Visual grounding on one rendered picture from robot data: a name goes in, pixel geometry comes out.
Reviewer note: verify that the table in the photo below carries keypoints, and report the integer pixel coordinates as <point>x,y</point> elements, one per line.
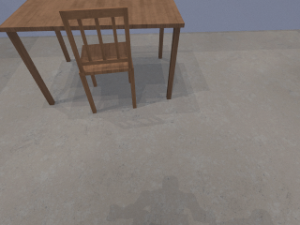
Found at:
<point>43,15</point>

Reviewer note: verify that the chair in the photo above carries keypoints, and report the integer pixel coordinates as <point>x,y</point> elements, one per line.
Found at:
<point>102,58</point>

